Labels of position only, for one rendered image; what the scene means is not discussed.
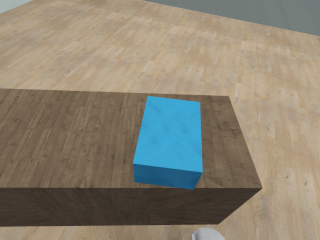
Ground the pedestal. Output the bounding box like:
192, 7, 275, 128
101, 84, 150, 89
0, 88, 263, 227

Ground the carton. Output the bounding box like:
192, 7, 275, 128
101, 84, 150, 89
133, 96, 203, 190

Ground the right robot thigh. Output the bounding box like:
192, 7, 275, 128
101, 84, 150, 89
191, 227, 225, 240

